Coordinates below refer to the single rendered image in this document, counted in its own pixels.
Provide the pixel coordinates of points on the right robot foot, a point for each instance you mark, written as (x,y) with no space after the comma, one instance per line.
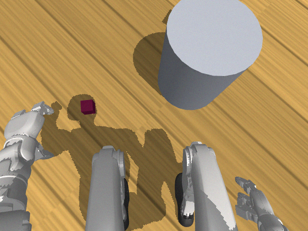
(183,220)

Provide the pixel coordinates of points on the right robot hand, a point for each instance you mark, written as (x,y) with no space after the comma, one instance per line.
(250,208)

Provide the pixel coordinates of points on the left robot arm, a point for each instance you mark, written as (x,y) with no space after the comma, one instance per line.
(16,159)

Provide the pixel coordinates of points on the left robot hand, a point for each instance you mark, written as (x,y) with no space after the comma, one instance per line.
(30,124)

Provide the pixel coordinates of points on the right robot arm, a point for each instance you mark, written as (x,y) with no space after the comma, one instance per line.
(269,222)

